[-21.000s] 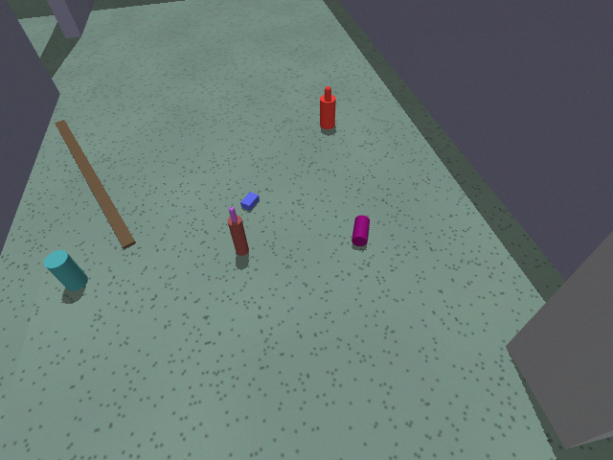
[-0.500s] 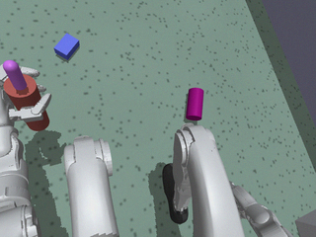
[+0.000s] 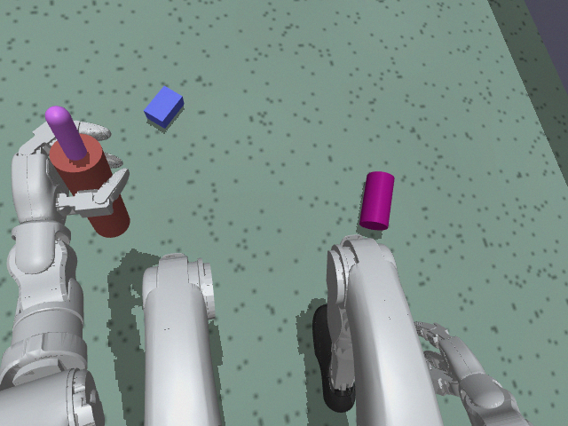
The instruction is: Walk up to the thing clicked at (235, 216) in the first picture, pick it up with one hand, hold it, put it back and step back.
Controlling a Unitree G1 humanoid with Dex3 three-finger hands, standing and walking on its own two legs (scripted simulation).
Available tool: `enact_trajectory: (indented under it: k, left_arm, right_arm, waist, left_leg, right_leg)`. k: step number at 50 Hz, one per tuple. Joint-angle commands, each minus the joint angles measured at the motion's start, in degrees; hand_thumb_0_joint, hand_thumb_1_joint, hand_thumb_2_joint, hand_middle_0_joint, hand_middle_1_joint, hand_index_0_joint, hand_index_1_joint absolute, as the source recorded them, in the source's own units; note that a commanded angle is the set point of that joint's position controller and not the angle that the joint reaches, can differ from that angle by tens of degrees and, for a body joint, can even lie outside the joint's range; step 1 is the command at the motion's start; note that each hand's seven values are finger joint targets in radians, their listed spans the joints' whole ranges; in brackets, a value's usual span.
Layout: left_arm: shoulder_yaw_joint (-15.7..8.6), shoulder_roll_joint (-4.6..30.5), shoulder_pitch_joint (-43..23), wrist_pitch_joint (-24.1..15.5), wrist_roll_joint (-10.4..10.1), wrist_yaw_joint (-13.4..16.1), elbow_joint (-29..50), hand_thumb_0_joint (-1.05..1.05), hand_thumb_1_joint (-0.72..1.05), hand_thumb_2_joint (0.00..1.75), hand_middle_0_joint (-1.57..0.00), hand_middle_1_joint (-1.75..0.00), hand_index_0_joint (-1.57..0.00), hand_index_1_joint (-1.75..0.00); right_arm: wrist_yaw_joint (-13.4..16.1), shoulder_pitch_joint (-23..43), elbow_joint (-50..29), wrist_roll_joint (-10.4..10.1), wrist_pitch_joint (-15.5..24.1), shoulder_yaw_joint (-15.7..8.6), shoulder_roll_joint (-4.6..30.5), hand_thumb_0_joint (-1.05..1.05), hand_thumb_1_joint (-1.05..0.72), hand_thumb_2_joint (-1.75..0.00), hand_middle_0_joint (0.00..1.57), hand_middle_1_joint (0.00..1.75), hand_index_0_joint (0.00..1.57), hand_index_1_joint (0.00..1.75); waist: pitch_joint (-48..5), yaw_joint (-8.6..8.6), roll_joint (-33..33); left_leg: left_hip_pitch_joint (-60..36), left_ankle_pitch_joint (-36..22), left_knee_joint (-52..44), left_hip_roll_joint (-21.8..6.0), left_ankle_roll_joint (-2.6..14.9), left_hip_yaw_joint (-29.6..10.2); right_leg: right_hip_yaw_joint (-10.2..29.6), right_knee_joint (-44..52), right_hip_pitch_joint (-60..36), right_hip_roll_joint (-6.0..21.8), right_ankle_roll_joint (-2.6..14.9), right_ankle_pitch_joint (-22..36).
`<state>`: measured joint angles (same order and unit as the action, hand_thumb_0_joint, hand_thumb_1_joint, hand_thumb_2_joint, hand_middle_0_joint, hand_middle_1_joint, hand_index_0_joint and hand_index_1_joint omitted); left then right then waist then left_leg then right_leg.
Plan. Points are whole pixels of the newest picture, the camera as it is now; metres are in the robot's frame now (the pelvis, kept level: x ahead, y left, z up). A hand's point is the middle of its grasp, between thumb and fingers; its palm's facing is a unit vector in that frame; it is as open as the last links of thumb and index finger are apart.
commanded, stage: settle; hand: left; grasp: from the side
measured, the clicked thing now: (90, 180) +0.43 +0.25 -0.06
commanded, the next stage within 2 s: hold in 0.80 s
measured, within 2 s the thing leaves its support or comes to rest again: neither
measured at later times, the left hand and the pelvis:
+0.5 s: hand (87, 172) +0.42 +0.23 -0.01, palm faces +0.09 -0.99 -0.09, open 7.7 cm; pelvis +0.00 +0.00 +0.03, yaw +1 degrees
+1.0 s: hand (92, 178) +0.41 +0.22 +0.00, palm faces +0.08 -0.99 -0.07, open 7.7 cm; pelvis +0.00 -0.01 +0.04, yaw +2 degrees
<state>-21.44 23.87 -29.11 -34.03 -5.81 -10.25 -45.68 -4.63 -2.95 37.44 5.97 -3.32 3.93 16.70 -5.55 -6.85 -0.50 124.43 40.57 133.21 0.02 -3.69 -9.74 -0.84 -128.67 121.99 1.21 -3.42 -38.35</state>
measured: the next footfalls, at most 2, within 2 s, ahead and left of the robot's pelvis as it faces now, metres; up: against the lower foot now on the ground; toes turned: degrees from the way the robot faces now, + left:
none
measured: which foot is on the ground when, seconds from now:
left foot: down 0.00-1.00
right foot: down 0.00-1.00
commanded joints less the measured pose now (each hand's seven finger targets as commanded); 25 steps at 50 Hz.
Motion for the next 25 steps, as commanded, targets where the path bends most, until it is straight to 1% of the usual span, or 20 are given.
enact_trajectory:
  k: [1,2,3,5,6,7,8,9,10,11,12,14,16,17,19,20,22,23,24,25]
  left_arm:
    - [-3.0,12.2,-17.3,-5.4,-2.4,-0.6,13.1,0.00,0.44,1.18,-1.19,-1.29,-1.20,-1.28]
    - [-4.7,15.0,-20.6,-5.7,-2.3,-0.6,15.8,0.00,0.42,1.16,-1.18,-1.28,-1.19,-1.27]
    - [-4.8,14.9,-18.9,-5.4,-2.1,-0.6,15.0,0.00,0.42,1.16,-1.19,-1.27,-1.20,-1.27]
    - [-3.0,11.1,-16.0,-4.6,-2.6,-1.5,10.8,0.00,0.41,1.16,-1.20,-1.28,-1.21,-1.28]
    - [-3.5,11.8,-18.1,-4.9,-2.7,-1.6,12.3,0.00,0.44,1.17,-1.20,-1.28,-1.21,-1.28]
    - [-5.0,13.1,-17.7,-5.0,-2.8,-1.4,12.9,0.00,0.44,1.18,-1.20,-1.29,-1.21,-1.28]
    - [-5.5,13.9,-16.8,-4.9,-2.7,-1.6,13.0,0.00,0.47,1.18,-1.21,-1.29,-1.22,-1.29]
    - [-5.8,15.3,-19.1,-5.2,-2.5,-1.6,16.3,0.00,0.46,1.17,-1.21,-1.29,-1.22,-1.28]
    - [-5.2,14.5,-19.0,-4.9,-2.7,-1.9,16.4,0.00,0.46,1.18,-1.23,-1.30,-1.24,-1.30]
    - [-3.8,12.1,-17.3,-4.4,-3.1,-2.4,13.8,0.00,0.46,1.18,-1.22,-1.29,-1.23,-1.29]
    - [-4.0,12.5,-19.5,-4.7,-3.3,-2.3,16.1,0.00,0.48,1.19,-1.22,-1.29,-1.22,-1.29]
    - [-4.8,13.2,-19.3,-4.7,-3.2,-2.0,15.5,0.00,0.50,1.18,-1.22,-1.29,-1.23,-1.29]
    - [-5.7,15.9,-21.8,-5.3,-2.9,-1.6,19.9,0.00,0.49,1.18,-1.23,-1.30,-1.24,-1.29]
    - [-5.0,15.1,-21.3,-5.1,-2.7,-1.6,20.0,0.00,0.49,1.19,-1.23,-1.30,-1.24,-1.30]
    - [-2.6,11.9,-20.3,-4.5,-3.1,-2.0,18.0,0.00,0.48,1.19,-1.24,-1.31,-1.25,-1.31]
    - [-4.2,13.0,-19.9,-4.4,-3.2,-1.9,17.7,0.00,0.49,1.20,-1.22,-1.30,-1.23,-1.30]
    - [-4.5,14.3,-21.6,-4.4,-3.3,-1.9,19.7,0.00,0.49,1.20,-1.22,-1.30,-1.23,-1.30]
    - [-4.1,14.4,-22.3,-4.3,-3.1,-1.9,20.7,0.00,0.50,1.21,-1.23,-1.31,-1.24,-1.31]
    - [-4.5,14.5,-21.1,-3.9,-3.0,-1.9,19.4,0.00,0.50,1.21,-1.23,-1.31,-1.24,-1.31]
    - [-3.3,12.9,-21.2,-3.7,-3.0,-2.0,19.5,0.00,0.48,1.21,-1.23,-1.32,-1.24,-1.32]
  right_arm:
    - [1.4,-6.7,-3.4,-0.8,1.5,-5.1,12.1,0.00,-0.87,-0.89,0.20,0.30,0.20,0.30]
    - [1.6,-6.9,-3.1,-0.9,1.6,-5.5,12.0,0.00,-0.87,-0.89,0.20,0.30,0.20,0.30]
    - [1.7,-6.9,-3.3,-1.1,1.7,-5.6,11.8,0.00,-0.87,-0.89,0.20,0.30,0.20,0.30]
    - [1.8,-6.6,-3.8,-1.4,1.8,-5.7,11.9,0.00,-0.88,-0.89,0.20,0.30,0.20,0.30]
    - [1.8,-6.5,-3.9,-1.5,2.1,-5.7,11.9,0.00,-0.87,-0.89,0.20,0.30,0.20,0.30]
    - [1.9,-7.1,-4.0,-1.6,2.2,-5.9,11.7,0.00,-0.87,-0.89,0.20,0.30,0.20,0.30]
    - [2.0,-7.2,-4.1,-1.6,2.2,-6.0,11.8,0.00,-0.87,-0.89,0.20,0.30,0.20,0.30]
    - [2.1,-7.5,-4.1,-1.6,2.3,-6.2,11.5,0.00,-0.87,-0.89,0.20,0.30,0.20,0.30]
    - [2.1,-7.9,-4.0,-1.7,2.5,-6.2,11.4,0.00,-0.88,-0.89,0.20,0.30,0.20,0.30]
    - [2.2,-7.3,-4.3,-2.0,2.7,-6.2,11.4,0.00,-0.87,-0.89,0.20,0.30,0.20,0.30]
    - [2.3,-7.3,-4.1,-2.0,3.0,-6.3,11.2,0.00,-0.87,-0.89,0.20,0.30,0.20,0.30]
    - [2.4,-7.4,-4.2,-2.2,3.4,-6.3,11.2,0.00,-0.88,-0.89,0.20,0.30,0.20,0.30]
    - [2.5,-7.8,-3.9,-1.9,3.7,-6.5,10.8,0.00,-0.88,-0.89,0.20,0.30,0.20,0.30]
    - [2.5,-8.2,-3.5,-1.8,3.7,-6.6,10.6,0.00,-0.88,-0.89,0.20,0.30,0.20,0.30]
    - [2.5,-7.7,-3.7,-2.0,4.0,-6.4,10.5,0.00,-0.88,-0.89,0.20,0.30,0.20,0.30]
    - [2.5,-8.1,-3.2,-2.1,4.3,-6.7,10.8,0.00,-0.87,-0.89,0.20,0.30,0.20,0.30]
    - [2.7,-8.0,-3.4,-2.2,4.4,-6.7,10.8,0.00,-0.88,-0.89,0.20,0.30,0.20,0.30]
    - [2.6,-8.7,-3.1,-2.1,4.3,-6.6,10.8,0.00,-0.88,-0.89,0.20,0.30,0.20,0.30]
    - [2.7,-8.7,-2.8,-2.2,4.2,-6.6,10.9,0.00,-0.88,-0.89,0.20,0.30,0.20,0.30]
    - [2.7,-8.5,-3.0,-2.2,4.2,-6.7,10.8,0.00,-0.88,-0.89,0.20,0.30,0.20,0.30]
  waist:
    - [-38.8,-0.15,10.0]
    - [-40.1,0.43,10.3]
    - [-40.4,1.18,10.4]
    - [-38.1,0.48,9.3]
    - [-38.4,0.25,9.8]
    - [-39.4,0.98,9.0]
    - [-40.2,1.40,8.9]
    - [-41.9,1.67,9.6]
    - [-42.8,1.65,9.9]
    - [-41.0,1.23,9.7]
    - [-40.5,0.97,10.1]
    - [-39.0,0.69,9.7]
    - [-41.4,1.60,10.6]
    - [-41.9,1.52,11.2]
    - [-39.0,0.34,10.9]
    - [-39.4,0.83,10.5]
    - [-40.8,1.12,11.9]
    - [-42.9,1.08,12.9]
    - [-42.5,1.79,13.1]
    - [-42.1,0.98,13.2]
  left_leg:
    - [-24.2,-8.9,-16.7,0.2,4.70,7.3]
    - [-24.5,-8.7,-16.4,0.2,4.75,7.6]
    - [-25.5,-9.0,-17.1,0.2,4.63,7.7]
    - [-25.2,-8.6,-18.1,0.2,4.63,7.4]
    - [-24.9,-8.0,-18.2,0.2,4.63,7.4]
    - [-24.8,-8.1,-18.2,0.2,4.71,7.7]
    - [-25.3,-8.8,-18.3,0.2,4.83,7.9]
    - [-25.8,-8.6,-18.5,0.2,4.85,8.1]
    - [-26.9,-9.3,-18.9,0.2,4.73,8.1]
    - [-27.2,-8.6,-19.4,0.2,4.64,7.9]
    - [-26.9,-7.9,-19.5,0.1,4.67,8.0]
    - [-26.0,-6.4,-20.2,0.1,4.76,7.9]
    - [-27.1,-6.1,-20.2,0.0,4.78,8.3]
    - [-28.3,-6.8,-20.4,0.0,4.68,8.4]
    - [-27.7,-5.0,-21.6,0.0,4.60,8.1]
    - [-28.1,-5.3,-21.3,0.0,4.68,8.2]
    - [-29.7,-6.2,-21.8,0.0,4.54,7.9]
    - [-31.5,-8.0,-22.2,0.1,4.21,7.6]
    - [-32.6,-8.9,-22.4,0.0,4.09,7.7]
    - [-33.0,-9.3,-22.6,0.0,4.01,7.4]
  right_leg:
    - [-3.9,14.1,-23.4,-1.4,4.94,10.8]
    - [-3.5,14.4,-23.7,-1.4,4.96,10.6]
    - [-3.5,14.5,-23.4,-1.3,5.09,10.3]
    - [-3.9,14.7,-22.2,-1.2,5.20,9.8]
    - [-4.0,14.7,-22.1,-1.3,5.24,9.4]
    - [-3.7,15.2,-23.8,-1.3,5.11,9.3]
    - [-3.5,15.5,-24.7,-1.2,5.04,9.9]
    - [-3.1,15.7,-25.4,-1.2,5.06,9.5]
    - [-2.9,15.7,-25.7,-1.2,5.18,10.1]
    - [-3.1,15.7,-23.7,-1.2,5.34,9.3]
    - [-3.1,15.9,-23.3,-1.3,5.35,8.8]
    - [-3.2,16.7,-23.3,-1.2,5.28,7.6]
    - [-2.4,17.2,-24.7,-1.2,5.24,7.2]
    - [-2.1,17.5,-25.2,-1.2,5.23,7.8]
    - [-2.5,18.1,-23.3,-1.1,5.39,6.1]
    - [-2.5,18.3,-23.5,-1.2,5.34,6.5]
    - [-2.6,18.1,-23.3,-1.0,5.50,7.3]
    - [-2.7,17.5,-24.1,-0.9,5.63,8.7]
    - [-2.6,17.5,-23.7,-0.9,5.71,9.2]
    - [-2.8,17.5,-22.8,-0.8,5.79,9.6]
